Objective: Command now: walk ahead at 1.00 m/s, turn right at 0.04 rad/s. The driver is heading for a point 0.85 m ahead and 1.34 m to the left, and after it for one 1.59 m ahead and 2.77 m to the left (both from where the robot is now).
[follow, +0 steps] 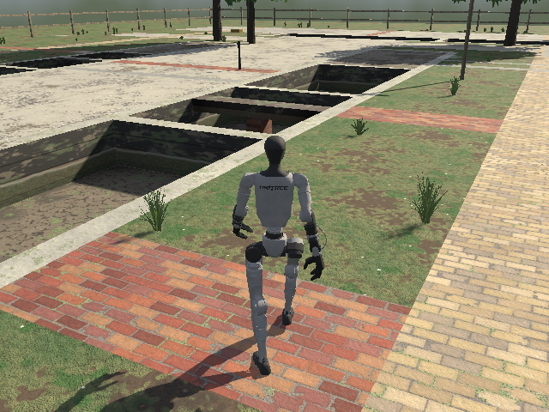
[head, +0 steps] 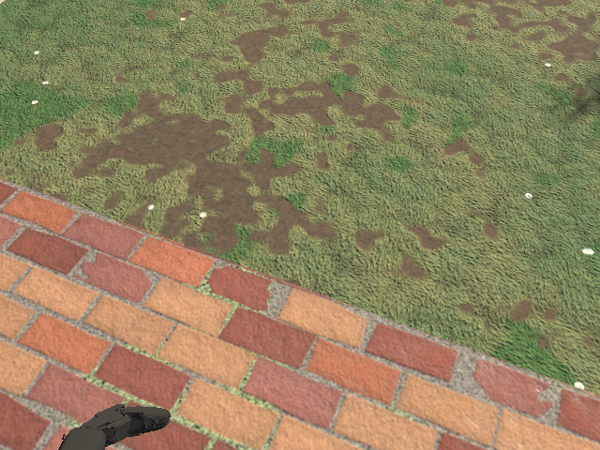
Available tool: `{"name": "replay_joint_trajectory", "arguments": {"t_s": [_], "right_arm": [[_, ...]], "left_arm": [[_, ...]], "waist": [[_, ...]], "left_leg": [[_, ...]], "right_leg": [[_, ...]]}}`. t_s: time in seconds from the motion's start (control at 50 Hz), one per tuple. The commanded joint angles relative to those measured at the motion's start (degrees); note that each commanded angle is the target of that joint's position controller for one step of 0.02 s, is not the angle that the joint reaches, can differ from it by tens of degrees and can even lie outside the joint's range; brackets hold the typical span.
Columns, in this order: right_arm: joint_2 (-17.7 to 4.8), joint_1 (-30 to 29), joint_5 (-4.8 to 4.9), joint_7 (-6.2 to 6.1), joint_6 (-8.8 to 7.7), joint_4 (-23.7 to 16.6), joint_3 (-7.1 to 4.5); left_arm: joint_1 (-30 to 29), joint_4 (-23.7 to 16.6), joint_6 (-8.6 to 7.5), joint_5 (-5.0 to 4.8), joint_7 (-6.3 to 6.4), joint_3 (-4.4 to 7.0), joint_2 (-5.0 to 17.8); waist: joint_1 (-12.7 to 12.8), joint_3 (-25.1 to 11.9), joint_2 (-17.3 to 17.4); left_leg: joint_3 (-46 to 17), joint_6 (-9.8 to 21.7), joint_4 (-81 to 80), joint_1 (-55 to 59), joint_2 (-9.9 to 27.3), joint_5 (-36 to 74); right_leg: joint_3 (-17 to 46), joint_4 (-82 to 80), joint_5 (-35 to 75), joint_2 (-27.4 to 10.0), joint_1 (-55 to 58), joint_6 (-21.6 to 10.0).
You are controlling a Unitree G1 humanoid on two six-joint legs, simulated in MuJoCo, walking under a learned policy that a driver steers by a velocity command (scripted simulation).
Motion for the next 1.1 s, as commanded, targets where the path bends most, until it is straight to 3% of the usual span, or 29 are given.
{"name": "replay_joint_trajectory", "arguments": {"t_s": [0.02,0.04,0.06,0.08,0.1,0.12,0.14,0.2,0.28,0.38,0.42,0.46,0.5,0.52,0.54,0.56,0.58,0.6,0.64,0.72,0.84,0.9,0.92,0.94,0.96,0.98,1.0,1.04,1.1], "right_arm": [[-15.3,-4.0,-0.20,-1.57,0.98,-3.1,-2.24],[-15.6,-6.5,-0.68,-1.35,1.94,-3.6,-2.42],[-12.9,-6.6,-0.77,-0.78,2.10,-4.4,-2.17],[-2.4,0.8,1.53,0.67,1.46,-6.7,-0.40],[-6.9,-2.8,3.20,0.04,1.10,-8.8,-1.06],[-8.0,-9.1,2.73,-0.17,1.06,-9.6,-1.47],[-6.9,-9.9,2.34,0.20,1.22,-9.6,-1.38],[-3.1,-7.6,-0.01,1.79,4.49,-8.3,-1.36],[-1.7,-18.3,0.17,3.27,6.15,-13.2,-1.22],[-3.0,-27.7,0.05,4.41,5.29,-17.2,-0.56],[-4.9,-25.7,-0.06,4.73,5.13,-16.7,-0.95],[-8.8,-13.5,0.20,4.23,5.49,-13.9,-2.42],[-14.2,8.0,0.44,2.40,5.80,-7.6,-5.69],[-15.7,3.4,1.83,1.45,6.49,-7.5,-7.05],[-21.6,-4.0,-0.71,1.76,6.98,-9.8,-7.52],[-21.2,-5.2,-1.04,1.36,6.97,-12.0,-7.83],[-15.5,-5.7,-1.27,0.71,6.55,-11.5,-6.72],[-12.7,-7.1,-0.99,0.53,5.95,-10.8,-5.83],[-11.8,-9.8,0.06,-0.01,4.08,-11.6,-5.06],[-12.8,-8.5,0.66,0.45,1.90,-12.8,-5.07],[-14.4,-3.1,0.97,1.23,2.48,-12.9,-6.41],[-17.2,-7.5,0.58,0.80,2.24,-14.5,-7.04],[-19.4,-10.8,0.35,1.09,2.01,-15.3,-7.42],[-16.5,-14.0,0.03,1.32,1.36,-16.6,-6.61],[-5.7,-13.3,0.65,1.06,0.98,-19.2,-3.79],[-6.5,-6.2,2.92,0.96,1.55,-22.1,-2.54],[-10.9,-11.1,0.81,0.48,2.95,-19.4,-2.95],[-11.6,-16.5,-0.86,2.11,4.20,-19.7,-3.28],[-7.1,-20.8,-1.53,4.22,6.30,-23.6,-1.80]], "left_arm": [[14.2,1.7,-0.80,0.78,1.21,1.87,6.8],[26.0,5.8,-0.83,0.94,2.28,3.10,9.0],[33.7,7.9,-0.72,1.88,3.50,4.74,13.0],[31.1,6.8,-1.06,3.04,3.83,5.99,18.2],[28.7,6.0,-1.47,1.59,3.30,6.29,16.3],[24.2,6.6,-2.20,1.20,3.42,5.34,11.5],[21.4,7.2,-2.93,1.00,3.29,4.53,7.8],[19.9,9.4,-4.70,0.30,3.51,2.91,2.6],[21.3,10.8,-6.25,-0.74,3.05,2.81,2.8],[23.5,11.2,-6.55,-1.02,4.33,2.44,5.2],[24.9,10.6,-5.84,-1.18,5.77,2.81,8.3],[21.2,8.8,-3.99,-0.57,6.96,4.08,12.7],[14.5,6.1,-1.95,0.14,6.34,5.13,14.2],[10.7,4.9,-2.23,-0.06,4.77,4.13,8.7],[17.7,-1.9,-3.75,-0.25,4.20,2.05,2.2],[15.9,-4.4,-5.48,-0.15,4.16,1.04,3.3],[13.1,-3.9,-6.37,0.02,4.05,1.26,6.2],[11.4,-4.2,-6.25,0.53,3.94,1.32,6.4],[12.2,-3.9,-3.61,2.61,3.86,0.60,5.4],[2.2,-8.8,-1.33,2.02,2.86,-0.60,4.3],[-7.4,-13.7,-2.02,-0.01,2.78,-1.31,4.2],[3.1,-11.4,-2.64,-0.35,4.03,0.80,9.4],[13.9,-9.1,-2.89,-0.70,4.87,2.14,11.9],[27.3,-6.2,-2.99,0.06,6.08,3.70,15.2],[34.4,-4.7,-3.13,2.60,6.77,4.60,18.5],[26.2,-5.8,-2.87,2.67,5.72,5.47,20.6],[18.3,-7.8,-2.37,2.15,5.26,4.41,12.6],[17.2,-5.5,-2.05,1.79,4.88,3.17,7.7],[22.6,0.5,-3.56,0.20,4.12,2.53,5.6]], "waist": [[13.7,-1.6,7.1],[18.9,-7.0,7.6],[20.8,-12.0,5.4],[10.5,-19.6,-12.9],[12.2,-22.3,-6.2],[10.6,-9.9,-0.9],[8.1,-3.1,1.5],[2.5,1.6,0.8],[2.4,5.4,-1.8],[2.9,7.2,-1.5],[1.2,3.3,-3.5],[-6.3,-3.7,-7.3],[-16.3,-11.4,-5.2],[-13.3,-4.5,7.9],[-0.1,-9.3,16.1],[-2.0,-15.5,9.7],[-0.8,-6.9,-1.2],[2.2,-2.5,-6.3],[6.0,0.8,-7.2],[4.0,4.1,-3.8],[-2.9,0.1,3.8],[3.0,-7.1,4.2],[9.9,-12.5,4.2],[16.3,-19.1,2.8],[15.1,-24.1,-12.8],[6.9,-28.5,-26.4],[7.4,-17.5,-12.0],[6.8,-7.5,-0.6],[4.8,-2.1,-4.5]], "left_leg": [[-5.3,7.1,16.9,-12.3,16.3,84.8],[-7.1,8.2,32.0,-15.0,15.6,79.0],[-8.6,8.8,51.6,-25.6,11.5,57.8],[-13.3,7.0,76.7,-47.3,1.0,-3.3],[-21.2,8.3,82.7,-55.8,0.7,0.9],[-21.2,8.5,79.5,-59.3,4.6,6.9],[-20.9,8.6,74.4,-57.3,6.9,9.6],[-21.7,7.0,69.2,-50.5,10.2,11.6],[-17.1,6.0,60.9,-56.4,10.6,20.3],[-7.4,9.2,38.5,-52.2,5.4,31.1],[-3.5,10.7,34.5,-45.9,0.5,31.0],[-4.0,12.5,34.3,-33.3,-3.0,24.3],[-11.0,16.3,30.8,-10.5,-3.6,14.4],[-20.2,18.3,25.6,-9.1,-0.2,12.0],[-48.5,28.5,22.0,1.9,9.9,18.5],[-65.5,32.1,7.8,5.1,16.1,-1.5],[-64.8,27.9,2.7,-3.9,16.1,-7.2],[-59.5,24.7,2.8,-13.2,14.0,-3.7],[-48.9,22.3,2.7,-26.9,8.5,5.9],[-38.8,20.0,0.2,-38.5,1.4,17.8],[-39.5,14.5,6.8,-23.2,1.4,39.2],[-40.6,10.7,19.4,-20.4,1.5,53.5],[-39.8,9.6,31.4,-23.0,0.4,54.5],[-37.7,8.9,47.2,-31.6,-1.6,45.7],[-31.7,8.7,66.1,-47.5,-7.0,-3.5],[-27.3,8.2,75.3,-58.4,-6.6,-5.1],[-25.4,8.1,76.2,-61.3,-1.3,2.4],[-22.9,6.8,71.1,-59.1,2.6,7.4],[-22.6,6.2,69.3,-60.8,6.6,8.1]], "right_leg": [[-0.6,-4.5,-7.2,6.0,26.5,-2.3],[2.4,-8.3,-10.0,5.0,37.7,-3.6],[10.5,-8.1,-20.7,-2.1,50.6,-4.0],[37.6,-12.3,-26.2,-21.3,66.4,-5.8],[49.1,-23.4,-35.6,-23.4,64.4,-8.1],[39.7,-26.4,-35.9,-20.9,54.3,-6.0],[32.4,-28.9,-29.6,-19.2,44.2,-3.8],[15.7,-31.8,-18.0,-14.0,31.5,1.7],[-0.4,-34.7,-1.7,-9.1,29.5,6.5],[-10.5,-34.0,25.5,-7.3,35.7,9.0],[-11.5,-27.2,49.0,-9.1,42.0,9.7],[-10.4,-12.2,63.0,-12.1,44.3,9.6],[-7.4,21.1,49.8,-11.6,33.6,7.2],[-5.9,45.3,-5.6,0.7,18.8,7.9],[3.1,59.9,-29.9,5.4,-3.5,10.8],[12.4,59.0,-28.1,3.4,-10.5,9.9],[13.4,52.7,-24.4,-0.1,-11.5,9.6],[13.4,45.7,-21.9,-2.6,-7.9,9.9],[13.0,38.5,-21.4,-5.5,-0.5,11.8],[8.3,17.8,-12.7,-6.9,5.5,14.3],[7.3,-6.2,2.9,-0.8,9.5,11.6],[8.7,-11.2,-3.4,2.7,26.8,10.0],[8.8,-11.0,-7.4,2.0,38.0,9.4],[13.1,-7.6,-16.9,-3.9,53.1,8.2],[33.1,-12.1,-35.8,-20.5,66.2,6.7],[64.0,-25.2,-47.0,-28.1,66.2,1.1],[55.5,-26.8,-54.3,-23.7,56.3,1.1],[35.2,-25.8,-33.1,-18.5,43.1,2.7],[20.7,-28.3,-18.4,-15.9,36.4,4.6]]}}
